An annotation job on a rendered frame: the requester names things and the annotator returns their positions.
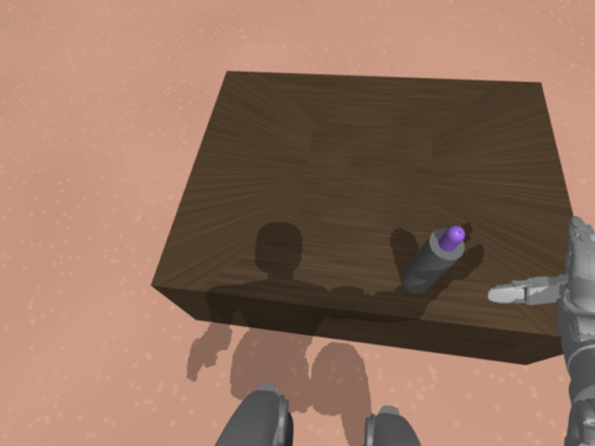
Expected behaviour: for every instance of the right robot hand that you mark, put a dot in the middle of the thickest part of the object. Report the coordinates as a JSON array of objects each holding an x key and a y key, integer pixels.
[{"x": 579, "y": 264}]

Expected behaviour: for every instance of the right robot arm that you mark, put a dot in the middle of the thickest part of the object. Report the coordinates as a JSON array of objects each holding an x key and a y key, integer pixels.
[{"x": 576, "y": 325}]

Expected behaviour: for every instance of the bottle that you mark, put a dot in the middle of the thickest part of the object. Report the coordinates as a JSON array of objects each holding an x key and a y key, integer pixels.
[{"x": 440, "y": 251}]

